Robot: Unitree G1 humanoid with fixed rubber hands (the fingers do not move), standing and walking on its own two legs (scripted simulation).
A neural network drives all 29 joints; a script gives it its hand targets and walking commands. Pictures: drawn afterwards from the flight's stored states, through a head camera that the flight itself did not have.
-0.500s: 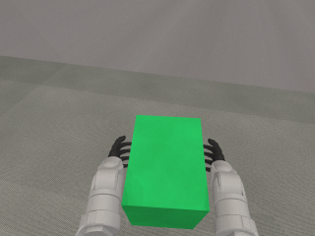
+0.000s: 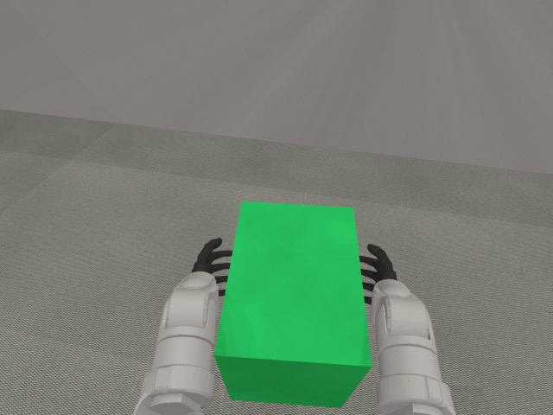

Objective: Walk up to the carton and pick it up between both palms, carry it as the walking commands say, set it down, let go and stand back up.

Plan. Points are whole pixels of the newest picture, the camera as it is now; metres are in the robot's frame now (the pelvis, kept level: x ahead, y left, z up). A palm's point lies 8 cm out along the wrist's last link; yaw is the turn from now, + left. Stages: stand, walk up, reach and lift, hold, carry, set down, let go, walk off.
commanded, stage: reach and lift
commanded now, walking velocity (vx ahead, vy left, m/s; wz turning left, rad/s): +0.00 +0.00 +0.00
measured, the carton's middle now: (291, 305) +0.32 +0.00 -0.01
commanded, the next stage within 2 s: hold in 0.62 s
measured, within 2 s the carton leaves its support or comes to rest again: neither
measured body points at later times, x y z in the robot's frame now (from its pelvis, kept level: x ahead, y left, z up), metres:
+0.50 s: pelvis +0.01 +0.00 +0.00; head -0.04 -0.01 +0.45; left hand +0.32 +0.14 +0.05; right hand +0.32 -0.14 +0.05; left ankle +0.02 +0.12 -0.74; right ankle +0.04 -0.12 -0.74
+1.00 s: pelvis +0.00 +0.00 +0.00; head -0.07 +0.00 +0.44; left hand +0.30 +0.14 +0.05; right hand +0.31 -0.14 +0.05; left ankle +0.02 +0.12 -0.74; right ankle +0.04 -0.12 -0.74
